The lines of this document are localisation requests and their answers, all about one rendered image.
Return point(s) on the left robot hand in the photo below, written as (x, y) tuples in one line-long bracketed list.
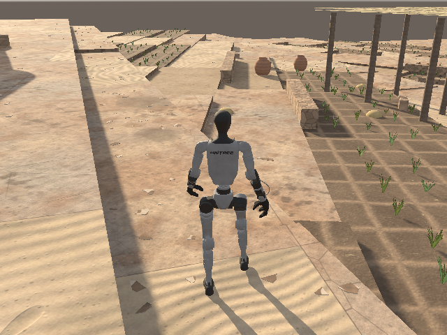
[(190, 190)]

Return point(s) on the robot torso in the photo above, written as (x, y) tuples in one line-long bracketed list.
[(222, 161)]

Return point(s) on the right robot hand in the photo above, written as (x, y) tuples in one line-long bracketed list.
[(264, 208)]

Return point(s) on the robot right forearm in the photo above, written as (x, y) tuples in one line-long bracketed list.
[(258, 189)]

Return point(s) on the right robot upper arm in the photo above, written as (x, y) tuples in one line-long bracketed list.
[(248, 159)]

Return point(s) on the robot left forearm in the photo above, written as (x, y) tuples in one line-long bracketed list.
[(191, 180)]

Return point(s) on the humanoid robot head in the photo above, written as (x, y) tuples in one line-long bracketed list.
[(222, 120)]

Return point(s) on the left robot upper arm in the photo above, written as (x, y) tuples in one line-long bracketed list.
[(197, 158)]

